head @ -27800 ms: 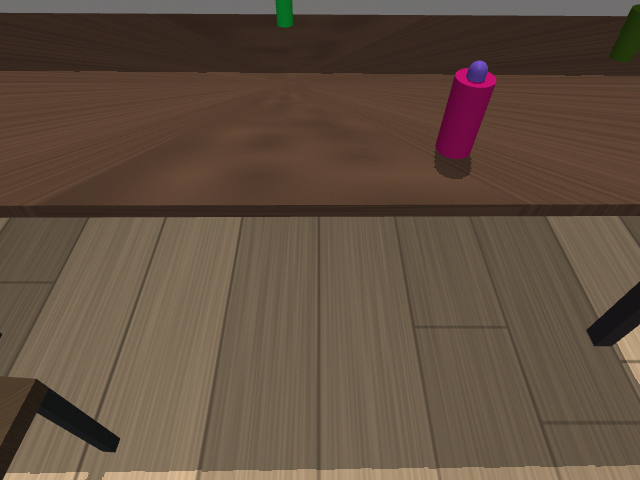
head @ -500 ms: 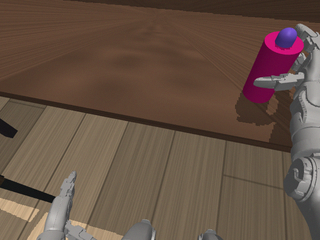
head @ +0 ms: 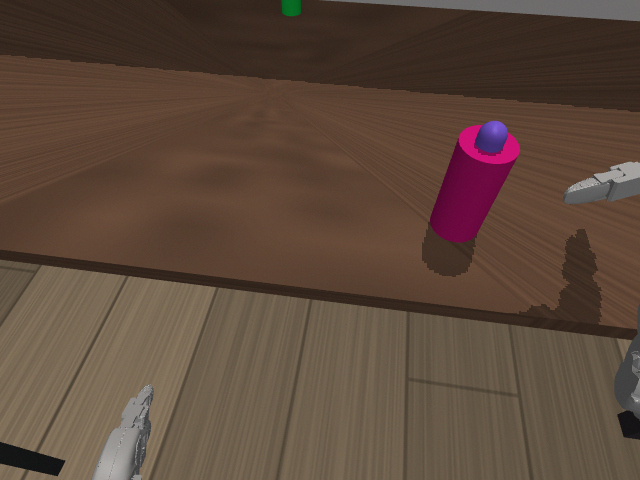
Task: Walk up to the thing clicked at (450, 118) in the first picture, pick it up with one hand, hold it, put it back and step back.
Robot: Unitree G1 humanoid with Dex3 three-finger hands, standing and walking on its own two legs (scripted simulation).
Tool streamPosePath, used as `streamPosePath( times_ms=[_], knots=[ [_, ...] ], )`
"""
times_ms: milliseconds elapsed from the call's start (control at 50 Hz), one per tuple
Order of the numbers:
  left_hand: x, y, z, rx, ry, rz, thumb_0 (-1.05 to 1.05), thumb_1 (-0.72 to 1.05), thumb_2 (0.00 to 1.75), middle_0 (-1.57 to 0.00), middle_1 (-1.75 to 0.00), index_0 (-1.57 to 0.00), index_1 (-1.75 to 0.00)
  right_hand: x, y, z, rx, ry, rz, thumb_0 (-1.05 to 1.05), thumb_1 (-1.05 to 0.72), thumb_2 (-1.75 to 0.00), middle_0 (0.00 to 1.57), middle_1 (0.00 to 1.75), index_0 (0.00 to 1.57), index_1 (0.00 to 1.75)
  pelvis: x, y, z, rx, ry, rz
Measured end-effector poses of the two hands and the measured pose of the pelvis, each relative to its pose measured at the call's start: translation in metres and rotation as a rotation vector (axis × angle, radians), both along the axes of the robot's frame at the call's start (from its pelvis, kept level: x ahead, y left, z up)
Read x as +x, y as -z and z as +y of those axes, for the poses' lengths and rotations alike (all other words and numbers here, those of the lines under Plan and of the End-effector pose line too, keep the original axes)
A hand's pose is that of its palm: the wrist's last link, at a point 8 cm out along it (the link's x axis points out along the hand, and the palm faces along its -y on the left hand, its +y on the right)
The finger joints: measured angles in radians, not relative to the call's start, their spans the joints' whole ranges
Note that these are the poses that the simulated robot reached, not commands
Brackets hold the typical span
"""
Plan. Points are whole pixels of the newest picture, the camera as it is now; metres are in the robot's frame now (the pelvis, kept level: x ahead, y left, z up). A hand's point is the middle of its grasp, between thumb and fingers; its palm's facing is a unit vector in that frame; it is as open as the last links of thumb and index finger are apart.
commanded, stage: sink last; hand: right
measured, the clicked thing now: (472, 180) +0.49 -0.16 +0.09
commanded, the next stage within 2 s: home in 1.02 s
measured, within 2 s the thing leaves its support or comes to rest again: neither
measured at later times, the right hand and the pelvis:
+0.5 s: hand out of the picture +0.27 -0.27 +0.17, palm faces +0.38 +0.86 -0.34, open 17.5 cm; pelvis +0.00 +0.00 +0.01, yaw -1 degrees
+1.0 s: hand out of the picture +0.14 -0.24 +0.20, palm faces +0.47 +0.79 -0.40, open 17.5 cm; pelvis -0.03 +0.02 +0.02, yaw -3 degrees
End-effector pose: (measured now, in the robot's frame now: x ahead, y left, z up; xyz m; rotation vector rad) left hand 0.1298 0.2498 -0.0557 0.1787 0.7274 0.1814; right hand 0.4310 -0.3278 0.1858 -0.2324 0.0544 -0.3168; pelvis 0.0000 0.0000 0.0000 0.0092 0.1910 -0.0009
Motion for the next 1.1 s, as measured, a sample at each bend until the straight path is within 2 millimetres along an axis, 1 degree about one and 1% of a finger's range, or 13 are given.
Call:
streamPosePath(
  times_ms=[60,120,200,260,340,440,540,680,780,840,920,980,1100],
  knots=[
    [-0.004,0.002,0.005,0.006,-0.008,0.039,-0.01,-0.52,0.04,-0.05,-0.05,-0.06,-0.05,-0.015,-0.001,-0.024,-0.021,0.080,-0.008,-0.01,0.57,-0.02,0.07,0.06,0.07,0.05,0.001,-0.002,0.000,0.002,0.000,-0.008],
    [-0.003,0.005,0.008,0.012,-0.010,0.064,-0.01,-0.52,0.05,-0.05,-0.05,-0.06,-0.04,-0.033,-0.006,-0.042,-0.055,0.136,-0.031,-0.01,0.58,-0.03,0.07,0.05,0.07,0.05,0.003,-0.003,-0.001,0.005,0.002,-0.016],
    [0.008,0.004,0.005,0.008,0.000,0.047,-0.01,-0.52,0.05,-0.05,-0.05,-0.05,-0.05,-0.058,-0.011,-0.049,-0.105,0.155,-0.062,-0.01,0.58,-0.03,0.07,0.05,0.06,0.05,0.005,-0.005,-0.003,0.008,0.008,-0.034],
    [0.021,-0.002,-0.001,-0.008,0.013,-0.008,-0.01,-0.53,0.06,-0.05,-0.05,-0.05,-0.05,-0.080,-0.012,-0.041,-0.140,0.127,-0.093,-0.01,0.58,-0.04,0.06,0.05,0.06,0.05,0.007,-0.006,-0.004,0.007,0.010,-0.055],
    [0.029,-0.007,-0.006,-0.040,0.013,-0.059,-0.01,-0.53,0.06,-0.05,-0.05,-0.05,-0.05,-0.117,-0.006,-0.021,-0.166,0.069,-0.123,-0.01,0.57,-0.04,0.07,0.05,0.06,0.05,0.008,-0.008,-0.005,0.003,0.010,-0.089],
    [0.020,-0.001,-0.001,-0.054,-0.015,-0.026,-0.01,-0.53,0.07,-0.05,-0.05,-0.05,-0.06,-0.172,0.003,0.004,-0.175,0.029,-0.149,-0.01,0.56,-0.04,0.07,0.05,0.06,0.05,0.005,-0.010,-0.003,-0.002,0.015,-0.133],
    [0.010,0.004,0.007,-0.030,-0.033,0.013,-0.01,-0.54,0.07,-0.05,-0.05,-0.05,-0.06,-0.223,-0.002,0.022,-0.204,0.035,-0.193,-0.01,0.56,-0.04,0.07,0.05,0.07,0.05,-0.004,-0.012,0.002,-0.009,0.024,-0.168],
    [0.014,-0.004,0.011,-0.014,-0.018,-0.059,-0.01,-0.54,0.06,-0.05,-0.05,-0.05,-0.06,-0.281,-0.014,0.044,-0.252,0.043,-0.250,-0.01,0.57,-0.04,0.07,0.05,0.07,0.05,-0.013,-0.013,0.010,-0.017,0.036,-0.201],
    [0.012,-0.004,0.009,-0.036,-0.005,-0.088,-0.01,-0.54,0.06,-0.05,-0.05,-0.05,-0.06,-0.316,-0.018,0.058,-0.270,0.036,-0.258,-0.01,0.58,-0.03,0.07,0.05,0.07,0.05,-0.018,-0.013,0.014,-0.022,0.046,-0.223],
    [0.010,-0.002,0.014,-0.032,-0.015,-0.096,-0.01,-0.54,0.05,-0.05,-0.05,-0.05,-0.06,-0.329,-0.023,0.058,-0.297,0.052,-0.270,-0.01,0.58,-0.03,0.07,0.05,0.07,0.05,-0.023,-0.013,0.016,-0.025,0.053,-0.238],
    [0.005,-0.003,0.022,-0.014,-0.014,-0.105,-0.01,-0.54,0.05,-0.05,-0.05,-0.05,-0.06,-0.336,-0.030,0.053,-0.334,0.080,-0.293,-0.01,0.57,-0.03,0.07,0.05,0.07,0.05,-0.030,-0.014,0.020,-0.028,0.056,-0.252],
    [-0.001,-0.002,0.020,-0.010,0.003,-0.099,-0.01,-0.54,0.06,-0.05,-0.05,-0.05,-0.06,-0.336,-0.029,0.052,-0.336,0.082,-0.310,-0.01,0.56,-0.03,0.07,0.05,0.07,0.05,-0.033,-0.015,0.022,-0.029,0.054,-0.256],
    [-0.013,0.001,0.019,-0.009,-0.001,-0.072,-0.01,-0.55,0.06,-0.06,-0.05,-0.05,-0.06,-0.331,-0.018,0.050,-0.319,0.059,-0.296,-0.01,0.55,-0.04,0.06,0.05,0.07,0.05,-0.036,-0.017,0.022,-0.028,0.046,-0.259]
  ],
)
